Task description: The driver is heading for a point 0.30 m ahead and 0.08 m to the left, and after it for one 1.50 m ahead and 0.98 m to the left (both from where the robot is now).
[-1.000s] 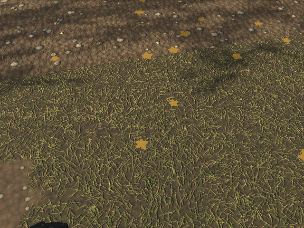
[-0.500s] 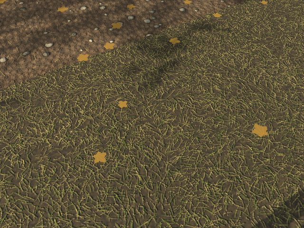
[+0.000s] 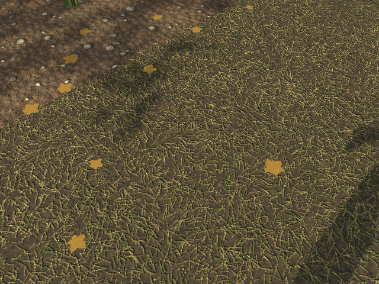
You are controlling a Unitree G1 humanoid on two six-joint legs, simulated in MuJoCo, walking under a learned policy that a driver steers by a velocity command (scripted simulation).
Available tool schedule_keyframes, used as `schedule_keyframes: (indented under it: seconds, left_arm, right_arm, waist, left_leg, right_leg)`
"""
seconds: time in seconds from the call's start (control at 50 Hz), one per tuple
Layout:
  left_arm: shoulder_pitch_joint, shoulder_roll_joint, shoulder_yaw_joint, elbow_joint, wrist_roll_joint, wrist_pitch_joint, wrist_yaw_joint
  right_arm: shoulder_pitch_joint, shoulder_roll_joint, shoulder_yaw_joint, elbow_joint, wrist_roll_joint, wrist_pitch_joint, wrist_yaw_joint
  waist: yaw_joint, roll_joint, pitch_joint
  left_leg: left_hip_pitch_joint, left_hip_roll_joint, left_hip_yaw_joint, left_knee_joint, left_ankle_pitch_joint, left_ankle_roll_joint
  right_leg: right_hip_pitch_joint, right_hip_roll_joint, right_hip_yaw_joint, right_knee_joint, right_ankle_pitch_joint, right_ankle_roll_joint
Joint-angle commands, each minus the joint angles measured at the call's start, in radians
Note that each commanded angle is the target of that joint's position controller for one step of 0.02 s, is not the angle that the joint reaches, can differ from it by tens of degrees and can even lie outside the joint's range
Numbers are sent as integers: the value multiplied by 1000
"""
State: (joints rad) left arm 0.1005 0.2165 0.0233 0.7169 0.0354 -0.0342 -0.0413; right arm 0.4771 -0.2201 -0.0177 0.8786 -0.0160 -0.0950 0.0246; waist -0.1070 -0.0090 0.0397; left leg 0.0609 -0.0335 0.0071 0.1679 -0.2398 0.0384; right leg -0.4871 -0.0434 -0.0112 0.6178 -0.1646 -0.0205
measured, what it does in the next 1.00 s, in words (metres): goes down, turning left: right foot, then left foot 0.15 m lower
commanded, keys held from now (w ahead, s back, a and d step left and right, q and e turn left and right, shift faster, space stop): w+q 0.20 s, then q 0.80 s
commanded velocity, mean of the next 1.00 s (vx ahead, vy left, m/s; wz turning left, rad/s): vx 0.20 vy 0.00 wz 0.46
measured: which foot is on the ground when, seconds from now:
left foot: down 0.00-0.08, up 0.10-0.66, down 0.68-1.00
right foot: up 0.00-0.06, down 0.08-0.70, up 0.72-1.00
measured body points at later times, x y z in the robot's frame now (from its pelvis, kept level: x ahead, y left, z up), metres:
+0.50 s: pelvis +0.20 -0.04 -0.04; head +0.23 -0.03 +0.41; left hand +0.14 +0.19 -0.17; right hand +0.43 -0.20 -0.15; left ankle +0.36 +0.14 -0.75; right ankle +0.12 -0.13 -0.75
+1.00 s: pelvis +0.35 +0.00 -0.17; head +0.38 +0.03 +0.28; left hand +0.41 +0.32 -0.25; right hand +0.60 -0.18 -0.27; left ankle +0.39 +0.13 -0.90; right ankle +0.50 -0.11 -0.82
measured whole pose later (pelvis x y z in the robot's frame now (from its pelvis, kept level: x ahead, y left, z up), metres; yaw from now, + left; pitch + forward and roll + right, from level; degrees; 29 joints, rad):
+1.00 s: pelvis +0.35 +0.00 -0.17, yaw +32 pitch +4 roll -1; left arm 0.05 0.23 0.03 0.62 0.00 0.00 0.08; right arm 0.16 -0.28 -0.04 0.74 0.00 0.07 -0.06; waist -0.03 -0.02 0.03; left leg -0.48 -0.08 -0.10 0.51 -0.10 0.06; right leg -0.73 -0.03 0.10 1.11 -0.23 0.13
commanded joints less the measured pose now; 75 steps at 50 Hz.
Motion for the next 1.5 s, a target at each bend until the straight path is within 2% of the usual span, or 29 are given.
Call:
schedule_keyframes:
  seconds: [0.02,0.08,0.1,0.12,0.14,0.16,0.2,0.26,0.32,0.56,0.58,0.64,0.68,0.7,0.72,0.74,0.8,0.88,0.96,1.02,1.08,1.1,1.12,1.14,1.18,1.22,1.26,1.38,1.5]
  left_arm:
    - [-44,44,8,-88,39,-32,-8]
    - [177,156,62,-27,22,-72,-2]
    - [363,222,74,5,34,-87,16]
    - [484,187,51,14,42,-89,11]
    - [415,129,48,21,44,-93,15]
    - [314,102,36,12,17,-92,18]
    - [266,41,9,16,9,-84,30]
    - [134,43,15,-26,55,-107,66]
    - [148,50,13,6,56,-128,85]
    - [513,27,-29,182,28,-101,96]
    - [356,188,55,142,-107,-50,136]
    - [410,117,52,127,-85,0,163]
    - [363,97,51,129,-83,-16,127]
    - [361,83,49,124,-79,-34,104]
    - [461,47,8,65,-86,-51,73]
    - [324,126,12,-11,-85,-65,59]
    - [260,111,3,-40,-55,-12,109]
    - [190,124,40,-72,-35,45,156]
    - [47,26,14,-136,-19,23,127]
    - [45,81,38,-139,-49,31,93]
    - [109,107,63,-109,-37,31,77]
    - [159,126,77,-98,-30,32,75]
    - [247,197,94,-91,-7,34,75]
    - [233,277,119,-93,31,28,62]
    - [73,182,95,-134,19,12,73]
    - [-52,129,74,-158,-22,20,80]
    - [-37,112,61,-149,-18,26,90]
    - [117,180,80,-112,-23,56,123]
    - [113,235,103,-105,-39,56,116]
  right_arm:
    - [-22,-141,-20,-26,-61,-6,22]
    - [-127,-156,-28,-35,-62,-27,38]
    - [-57,-50,2,-38,-68,-37,46]
    - [2,6,17,-71,-67,-52,55]
    - [-176,-90,-13,-74,-54,-53,45]
    - [-187,-102,-16,-65,-48,-43,18]
    - [-153,-73,-8,-53,-59,-27,-1]
    - [-153,11,22,-72,-66,-8,48]
    - [-249,-43,11,-107,-60,-9,77]
    - [-519,-64,-5,-158,-80,52,64]
    - [-645,-74,-26,-221,113,75,99]
    - [-539,-26,-27,-181,66,120,123]
    - [-194,-107,-79,-55,46,122,76]
    - [-64,-206,-107,-11,25,111,37]
    - [-55,-324,-104,-37,-15,88,23]
    - [-62,-295,-98,-89,-10,96,-3]
    - [-338,-220,-60,-175,11,135,-40]
    - [-406,-237,-53,-194,-2,110,-34]
    - [-392,-203,-64,-220,28,155,-102]
    - [-394,-222,-82,-254,15,167,-99]
    - [-337,-185,-80,-258,27,170,-85]
    - [-296,-154,-75,-251,30,169,-84]
    - [-260,-59,-58,-255,14,166,-79]
    - [-355,-99,-75,-340,27,132,-77]
    - [-349,-226,-122,-294,18,127,-79]
    - [-269,-225,-129,-248,7,160,-86]
    - [-263,-187,-119,-254,15,171,-79]
    - [-414,-109,-73,-344,20,162,-49]
    - [-393,-112,-73,-339,41,146,-9]
  waist:
    - [77,142,17]
    - [195,11,-44]
    - [240,-183,-228]
    - [233,-265,-353]
    - [259,-102,-21]
    - [203,-95,40]
    - [128,-55,14]
    - [75,-3,-14]
    - [95,-5,-22]
    - [228,22,104]
    - [238,-19,142]
    - [232,35,4]
    - [60,36,-132]
    - [-13,225,-168]
    - [12,281,-476]
    - [-60,182,-644]
    - [101,-157,-470]
    - [166,13,-151]
    - [126,118,-207]
    - [121,228,-198]
    - [125,225,-150]
    - [142,186,-143]
    - [144,-49,-198]
    - [142,-318,-132]
    - [88,-186,-60]
    - [45,-140,-59]
    - [50,-130,-66]
    - [143,-175,-98]
    - [145,-192,-94]
  left_leg:
    - [-85,286,-185,33,305,201]
    - [-401,150,-115,325,211,164]
    - [-570,12,-43,653,-83,84]
    - [-761,-61,-95,897,-399,61]
    - [-893,7,-166,971,-281,83]
    - [-877,52,-124,1014,-204,89]
    - [-760,126,-133,991,-88,88]
    - [-634,121,-101,922,122,54]
    - [-621,139,-77,645,451,15]
    - [-781,186,-10,289,598,-18]
    - [-764,96,-23,305,582,-26]
    - [-553,36,80,262,588,-39]
    - [-74,-4,109,169,784,41]
    - [278,143,-42,199,1358,157]
    - [701,440,-348,555,1787,398]
    - [700,478,-426,477,1618,481]
    - [88,495,-489,239,648,400]
    - [-493,239,-341,181,398,310]
    - [-457,108,-263,198,180,210]
    - [-482,151,-380,157,-49,194]
    - [-518,129,-460,204,-209,132]
    - [-611,83,-435,287,-287,83]
    - [-787,-51,-259,668,-383,-1]
    - [-1022,-130,-207,871,-438,-42]
    - [-1011,-73,-249,1117,-240,-62]
    - [-898,-66,-183,1250,-99,-92]
    - [-823,-64,-102,1339,-10,-120]
    - [-853,24,-43,975,1,-153]
    - [-539,36,57,632,-136,-50]
  right_leg:
    - [84,-16,19,-50,28,-25]
    - [561,20,-17,-43,86,-96]
    - [866,-178,211,-98,198,-259]
    - [984,-381,630,-301,-57,-411]
    - [702,-343,580,-397,-366,-312]
    - [577,-323,470,-424,-408,-264]
    - [445,-300,329,-447,-227,-230]
    - [326,-177,61,-444,207,-203]
    - [270,-119,-87,-365,301,-187]
    - [422,-237,-19,-48,33,-118]
    - [317,-206,-79,129,180,-105]
    - [284,-204,-161,395,226,-59]
    - [68,-156,-210,759,206,-1]
    - [-257,5,-270,1191,-570,95]
    - [-561,7,-41,1593,-851,133]
    - [-614,-14,77,1616,-796,150]
    - [-511,-73,108,1399,-454,148]
    - [-306,-5,83,1092,-194,145]
    - [-115,47,65,405,18,156]
    - [11,70,67,232,-93,146]
    - [196,81,46,-46,-87,93]
    - [327,23,61,-124,-99,64]
    - [498,-247,319,-181,-117,-30]
    - [412,-416,685,-337,-131,-193]
    - [300,-314,487,-336,-183,-164]
    - [190,-213,286,-314,-99,-104]
    - [134,-168,163,-316,-52,-110]
    - [348,-230,129,-319,-130,-155]
    - [227,-295,84,-286,-169,-151]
